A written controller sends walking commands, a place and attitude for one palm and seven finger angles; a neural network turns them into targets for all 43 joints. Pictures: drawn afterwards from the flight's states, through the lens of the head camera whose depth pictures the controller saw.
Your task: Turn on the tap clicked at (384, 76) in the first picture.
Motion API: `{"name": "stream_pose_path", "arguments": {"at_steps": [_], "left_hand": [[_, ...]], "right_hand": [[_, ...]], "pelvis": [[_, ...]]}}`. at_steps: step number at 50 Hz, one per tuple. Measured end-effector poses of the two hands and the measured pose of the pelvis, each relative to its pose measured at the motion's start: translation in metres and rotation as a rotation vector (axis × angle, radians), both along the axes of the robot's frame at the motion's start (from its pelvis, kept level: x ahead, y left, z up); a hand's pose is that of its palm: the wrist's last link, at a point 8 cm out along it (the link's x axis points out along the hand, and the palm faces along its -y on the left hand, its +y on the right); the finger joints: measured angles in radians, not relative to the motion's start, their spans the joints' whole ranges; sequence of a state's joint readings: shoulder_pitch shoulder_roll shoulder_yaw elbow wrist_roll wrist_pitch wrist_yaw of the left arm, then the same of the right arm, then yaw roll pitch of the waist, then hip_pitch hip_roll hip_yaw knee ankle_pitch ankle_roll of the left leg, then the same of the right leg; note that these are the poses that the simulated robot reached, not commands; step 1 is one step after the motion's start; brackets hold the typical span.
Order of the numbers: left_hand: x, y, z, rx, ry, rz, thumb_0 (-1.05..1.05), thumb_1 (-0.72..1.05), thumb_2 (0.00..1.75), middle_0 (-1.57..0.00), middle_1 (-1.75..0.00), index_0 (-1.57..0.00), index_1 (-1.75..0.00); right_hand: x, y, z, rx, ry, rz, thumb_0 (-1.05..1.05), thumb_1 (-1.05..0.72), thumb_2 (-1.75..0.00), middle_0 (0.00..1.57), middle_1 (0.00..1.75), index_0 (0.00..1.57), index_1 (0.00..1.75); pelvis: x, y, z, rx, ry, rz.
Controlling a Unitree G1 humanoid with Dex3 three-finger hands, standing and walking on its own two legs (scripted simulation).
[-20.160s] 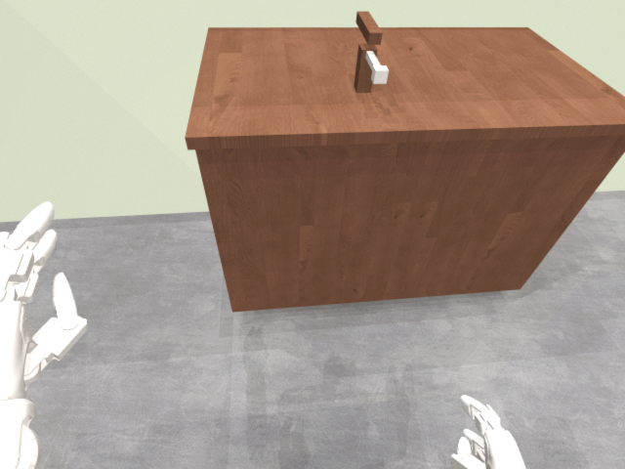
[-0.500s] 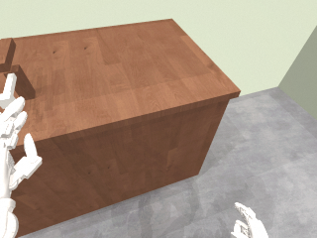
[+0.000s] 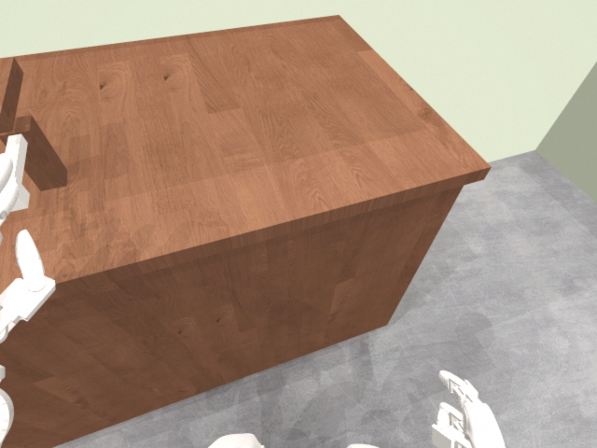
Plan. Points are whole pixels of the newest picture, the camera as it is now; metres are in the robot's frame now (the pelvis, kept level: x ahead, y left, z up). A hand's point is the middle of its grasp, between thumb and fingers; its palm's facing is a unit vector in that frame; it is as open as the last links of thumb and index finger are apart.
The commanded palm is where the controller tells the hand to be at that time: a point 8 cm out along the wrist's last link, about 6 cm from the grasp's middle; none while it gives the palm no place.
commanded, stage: shuffle to correct the standing spot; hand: left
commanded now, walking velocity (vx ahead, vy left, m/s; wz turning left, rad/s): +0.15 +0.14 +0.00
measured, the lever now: (8, 195) +0.34 +0.37 +0.16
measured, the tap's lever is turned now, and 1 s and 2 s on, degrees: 0 0 0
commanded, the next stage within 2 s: come to a stop and stand still in 0.02 s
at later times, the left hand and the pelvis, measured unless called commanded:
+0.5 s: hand (71, 247) +0.26 +0.24 +0.18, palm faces +0.41 -0.85 -0.34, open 7.4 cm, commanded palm +0.20 +0.29 +0.20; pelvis +0.04 +0.01 +0.01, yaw +1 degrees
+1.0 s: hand (6, 214) +0.28 +0.30 +0.20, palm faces +0.48 -0.79 -0.37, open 7.4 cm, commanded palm +0.19 +0.30 +0.20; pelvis +0.02 +0.02 +0.02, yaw -1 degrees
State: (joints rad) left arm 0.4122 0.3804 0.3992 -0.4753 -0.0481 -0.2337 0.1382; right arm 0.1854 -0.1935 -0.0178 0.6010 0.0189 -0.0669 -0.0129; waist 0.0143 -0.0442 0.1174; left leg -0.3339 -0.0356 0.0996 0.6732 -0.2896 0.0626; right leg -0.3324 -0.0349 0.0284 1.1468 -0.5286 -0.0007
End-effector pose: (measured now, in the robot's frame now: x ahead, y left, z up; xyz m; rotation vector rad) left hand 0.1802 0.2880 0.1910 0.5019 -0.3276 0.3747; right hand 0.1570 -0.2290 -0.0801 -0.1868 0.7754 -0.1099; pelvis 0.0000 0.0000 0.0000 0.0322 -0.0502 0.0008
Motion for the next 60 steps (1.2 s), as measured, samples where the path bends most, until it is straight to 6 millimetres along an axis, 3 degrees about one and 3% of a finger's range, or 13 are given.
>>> {"name": "stream_pose_path", "arguments": {"at_steps": [4, 9, 15, 23, 27, 33, 39, 44, 47, 50, 56, 60], "left_hand": [[0.010, -0.005, 0.012, 0.007, -0.003, -0.029, 0.01, 0.88, 0.90, -0.21, -0.30, -0.21, -0.31], [0.008, -0.015, 0.033, 0.094, -0.001, -0.055, 0.01, 0.88, 0.90, -0.21, -0.30, -0.21, -0.31], [0.014, -0.008, 0.026, 0.065, 0.026, 0.037, 0.01, 0.88, 0.90, -0.21, -0.30, -0.21, -0.31], [0.035, -0.004, -0.002, -0.095, 0.043, 0.033, 0.01, 0.89, 0.90, -0.21, -0.30, -0.21, -0.31], [0.038, -0.002, 0.008, -0.067, 0.002, -0.036, 0.01, 0.88, 0.90, -0.21, -0.30, -0.21, -0.31], [0.032, 0.016, 0.029, 0.017, -0.021, -0.026, 0.01, 0.88, 0.90, -0.22, -0.30, -0.21, -0.31], [0.025, 0.023, 0.014, -0.065, 0.042, 0.037, 0.01, 0.89, 0.90, -0.21, -0.30, -0.21, -0.31], [0.027, 0.017, -0.002, -0.136, 0.094, 0.045, 0.01, 0.89, 0.90, -0.21, -0.30, -0.21, -0.31], [0.042, 0.037, 0.018, 0.009, 0.020, 0.035, 0.01, 0.88, 0.90, -0.22, -0.30, -0.21, -0.31], [0.051, 0.050, 0.025, -0.012, -0.044, 0.052, 0.01, 0.88, 0.90, -0.21, -0.30, -0.21, -0.31], [0.044, 0.018, 0.012, -0.047, 0.046, -0.110, 0.01, 0.89, 0.90, -0.21, -0.30, -0.20, -0.30], [0.038, 0.028, -0.001, -0.034, 0.119, -0.123, 0.01, 0.88, 0.90, -0.22, -0.30, -0.21, -0.31]], "right_hand": [[0.005, 0.017, 0.007, 0.046, -0.026, 0.012, 0.02, -0.91, -0.90, 0.20, 0.30, 0.20, 0.30], [0.011, 0.025, 0.004, 0.080, -0.029, 0.026, 0.02, -0.90, -0.90, 0.20, 0.30, 0.20, 0.30], [0.019, 0.014, -0.008, 0.070, 0.027, 0.040, 0.02, -0.90, -0.90, 0.21, 0.30, 0.20, 0.30], [0.039, -0.004, 0.018, -0.063, -0.006, 0.031, 0.02, -0.90, -0.90, 0.20, 0.30, 0.20, 0.30], [0.050, 0.001, 0.031, -0.091, -0.049, -0.002, 0.02, -0.91, -0.90, 0.20, 0.30, 0.20, 0.30], [0.060, 0.026, 0.041, -0.047, -0.103, 0.026, 0.02, -0.91, -0.90, 0.20, 0.30, 0.20, 0.30], [0.053, 0.047, 0.034, 0.014, -0.084, 0.056, 0.01, -0.90, -0.90, 0.20, 0.30, 0.20, 0.30], [0.040, 0.050, 0.027, 0.020, -0.036, 0.065, 0.02, -0.90, -0.90, 0.21, 0.30, 0.21, 0.30], [0.030, 0.046, 0.023, -0.016, 0.000, 0.099, 0.02, -0.90, -0.90, 0.21, 0.30, 0.21, 0.30], [0.022, 0.039, 0.024, -0.019, -0.008, 0.077, 0.02, -0.90, -0.90, 0.21, 0.30, 0.21, 0.30], [0.012, 0.030, 0.030, -0.024, -0.069, -0.017, 0.02, -0.90, -0.90, 0.21, 0.30, 0.20, 0.30], [0.010, 0.033, 0.034, -0.046, -0.057, -0.046, 0.02, -0.90, -0.90, 0.20, 0.30, 0.20, 0.30]], "pelvis": [[0.003, 0.002, 0.008, -0.001, 0.014, 0.018], [0.013, 0.001, 0.012, -0.003, 0.038, 0.007], [0.029, -0.004, 0.011, -0.025, 0.035, 0.015], [0.040, 0.004, 0.015, -0.018, 0.019, 0.016], [0.039, 0.012, 0.015, -0.016, 0.013, 0.002], [0.035, 0.018, 0.020, -0.034, 0.035, -0.010], [0.033, 0.021, 0.023, -0.042, 0.043, -0.014], [0.033, 0.020, 0.025, -0.047, 0.042, -0.007], [0.027, 0.016, 0.023, -0.053, 0.046, -0.001], [0.022, 0.021, 0.023, -0.049, 0.034, -0.016], [0.026, 0.041, 0.023, -0.044, 0.030, -0.038], [0.031, 0.045, 0.023, -0.043, 0.032, -0.035]]}}
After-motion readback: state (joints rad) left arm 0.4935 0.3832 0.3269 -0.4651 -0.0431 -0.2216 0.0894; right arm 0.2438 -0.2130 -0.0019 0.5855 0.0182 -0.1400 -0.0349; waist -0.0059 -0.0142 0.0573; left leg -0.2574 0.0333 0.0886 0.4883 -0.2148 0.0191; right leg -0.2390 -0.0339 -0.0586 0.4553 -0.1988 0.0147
